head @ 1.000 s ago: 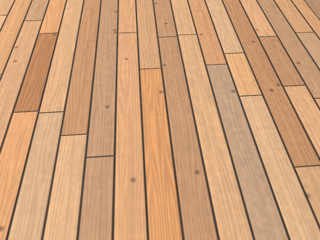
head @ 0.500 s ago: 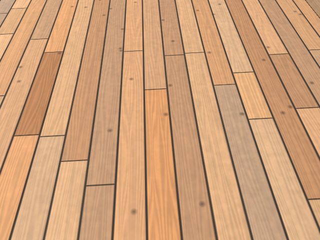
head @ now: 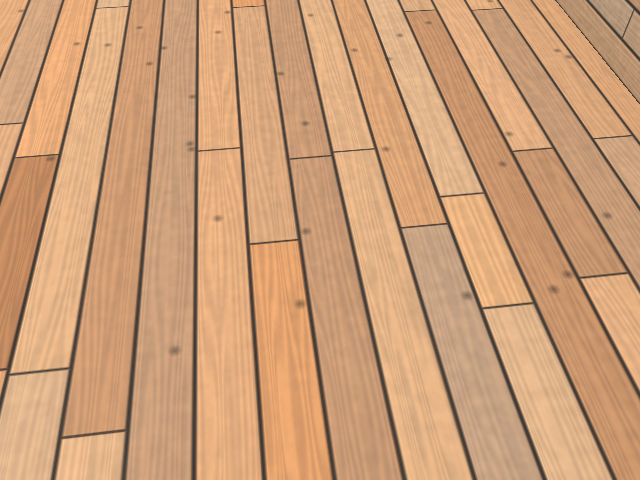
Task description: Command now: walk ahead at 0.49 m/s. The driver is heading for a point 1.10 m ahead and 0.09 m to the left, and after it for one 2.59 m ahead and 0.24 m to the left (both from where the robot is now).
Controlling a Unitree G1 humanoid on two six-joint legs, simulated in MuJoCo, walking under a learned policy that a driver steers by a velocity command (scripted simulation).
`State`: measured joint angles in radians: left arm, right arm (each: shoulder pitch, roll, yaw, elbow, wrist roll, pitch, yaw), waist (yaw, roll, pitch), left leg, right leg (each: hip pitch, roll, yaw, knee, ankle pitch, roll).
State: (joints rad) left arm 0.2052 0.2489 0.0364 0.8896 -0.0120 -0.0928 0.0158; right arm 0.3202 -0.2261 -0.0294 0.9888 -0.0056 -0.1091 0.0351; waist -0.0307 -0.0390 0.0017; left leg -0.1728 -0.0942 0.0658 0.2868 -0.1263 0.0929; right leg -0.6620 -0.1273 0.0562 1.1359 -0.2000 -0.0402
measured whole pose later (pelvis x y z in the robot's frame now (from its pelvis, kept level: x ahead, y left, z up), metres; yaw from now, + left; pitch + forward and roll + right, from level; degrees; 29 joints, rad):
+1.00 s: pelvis +0.55 +0.00 -0.01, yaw +13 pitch +2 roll +0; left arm 0.23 0.26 0.04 0.88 -0.01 -0.13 0.00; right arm 0.19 -0.26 -0.07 0.82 0.01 -0.07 0.04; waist -0.01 -0.01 0.04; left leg -0.38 -0.10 0.01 0.50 -0.15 0.10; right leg -0.41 -0.04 0.03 1.23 -0.37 -0.02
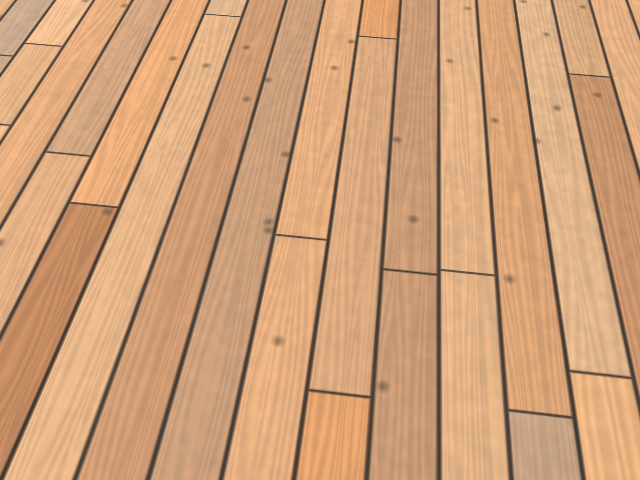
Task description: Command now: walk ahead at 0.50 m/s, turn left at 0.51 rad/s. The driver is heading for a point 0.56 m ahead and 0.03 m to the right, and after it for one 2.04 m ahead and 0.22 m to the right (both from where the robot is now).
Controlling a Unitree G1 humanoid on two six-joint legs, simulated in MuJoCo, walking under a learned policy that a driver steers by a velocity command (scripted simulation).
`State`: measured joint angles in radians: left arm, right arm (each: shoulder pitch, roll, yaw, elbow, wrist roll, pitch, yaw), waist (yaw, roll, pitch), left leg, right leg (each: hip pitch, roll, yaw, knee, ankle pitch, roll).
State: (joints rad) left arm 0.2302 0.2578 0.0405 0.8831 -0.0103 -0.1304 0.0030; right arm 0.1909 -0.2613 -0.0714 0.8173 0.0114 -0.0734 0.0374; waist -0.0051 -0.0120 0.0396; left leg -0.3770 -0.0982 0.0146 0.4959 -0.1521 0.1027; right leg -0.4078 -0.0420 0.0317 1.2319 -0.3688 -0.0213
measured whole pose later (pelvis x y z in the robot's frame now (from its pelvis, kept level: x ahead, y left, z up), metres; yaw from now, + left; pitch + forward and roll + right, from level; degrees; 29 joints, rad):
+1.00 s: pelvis +0.51 +0.05 +0.01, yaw -2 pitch +1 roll +1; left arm 0.31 0.31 0.08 0.74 -0.03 -0.04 0.00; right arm 0.23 -0.25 -0.06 0.75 -0.01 -0.10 0.01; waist 0.00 -0.05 -0.01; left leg -0.22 -0.02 0.05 0.39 -0.20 0.02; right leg -0.55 -0.04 0.06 1.14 -0.32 -0.01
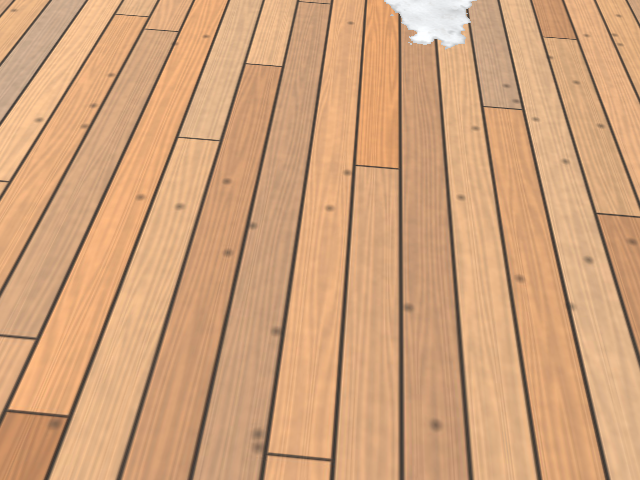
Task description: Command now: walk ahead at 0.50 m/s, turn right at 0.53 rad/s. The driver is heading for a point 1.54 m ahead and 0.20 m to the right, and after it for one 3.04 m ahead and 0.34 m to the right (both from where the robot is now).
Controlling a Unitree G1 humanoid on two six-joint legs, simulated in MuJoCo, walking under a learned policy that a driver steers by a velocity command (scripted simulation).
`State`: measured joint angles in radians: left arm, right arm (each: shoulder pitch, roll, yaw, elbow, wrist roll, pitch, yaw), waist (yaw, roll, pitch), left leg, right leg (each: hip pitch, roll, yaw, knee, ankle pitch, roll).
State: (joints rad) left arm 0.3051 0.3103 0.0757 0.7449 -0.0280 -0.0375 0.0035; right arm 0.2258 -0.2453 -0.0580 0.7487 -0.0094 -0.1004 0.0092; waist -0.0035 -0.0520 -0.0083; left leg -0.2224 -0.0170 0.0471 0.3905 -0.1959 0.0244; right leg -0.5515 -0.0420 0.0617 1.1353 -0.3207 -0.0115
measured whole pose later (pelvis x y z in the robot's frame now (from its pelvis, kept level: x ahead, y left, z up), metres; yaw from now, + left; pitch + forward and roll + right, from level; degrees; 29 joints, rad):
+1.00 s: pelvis +0.47 -0.12 -0.02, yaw -9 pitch +3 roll -1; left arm 0.18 0.30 0.04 0.70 0.01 -0.01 0.02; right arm 0.16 -0.30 -0.05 0.67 0.00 -0.03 0.02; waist -0.01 -0.01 0.06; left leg -0.46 -0.08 -0.03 0.49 -0.07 0.08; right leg -0.50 0.03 0.05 1.18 -0.48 0.03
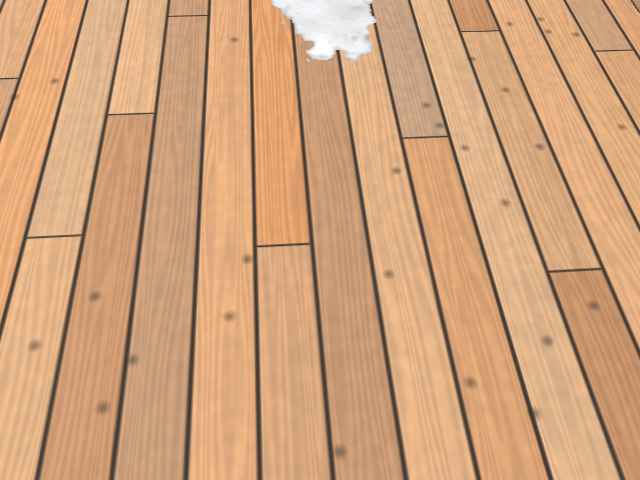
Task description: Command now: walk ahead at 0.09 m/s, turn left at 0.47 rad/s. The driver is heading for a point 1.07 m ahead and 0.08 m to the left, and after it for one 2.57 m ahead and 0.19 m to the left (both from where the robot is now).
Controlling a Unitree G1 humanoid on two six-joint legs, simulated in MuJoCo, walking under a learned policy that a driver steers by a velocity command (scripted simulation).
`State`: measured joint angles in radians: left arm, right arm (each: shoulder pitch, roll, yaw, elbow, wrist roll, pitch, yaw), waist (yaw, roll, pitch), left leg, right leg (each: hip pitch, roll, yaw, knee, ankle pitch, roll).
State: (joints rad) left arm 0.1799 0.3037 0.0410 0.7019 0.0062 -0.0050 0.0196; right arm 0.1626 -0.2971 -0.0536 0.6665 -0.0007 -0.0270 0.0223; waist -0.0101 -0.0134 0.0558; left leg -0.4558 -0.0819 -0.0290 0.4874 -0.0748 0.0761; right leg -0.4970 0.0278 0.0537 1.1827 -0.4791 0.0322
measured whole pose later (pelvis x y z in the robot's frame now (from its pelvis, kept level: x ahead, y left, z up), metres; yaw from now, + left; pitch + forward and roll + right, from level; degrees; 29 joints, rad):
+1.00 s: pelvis +0.30 +0.09 +0.02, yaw +11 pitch +1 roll +2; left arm 0.24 0.31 0.08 0.75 -0.03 -0.04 0.00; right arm 0.33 -0.25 -0.08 0.78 -0.01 -0.09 0.01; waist -0.03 -0.05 0.00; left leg -0.07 -0.01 0.14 0.29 -0.24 0.02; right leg -0.69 -0.10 0.06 1.05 -0.15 0.01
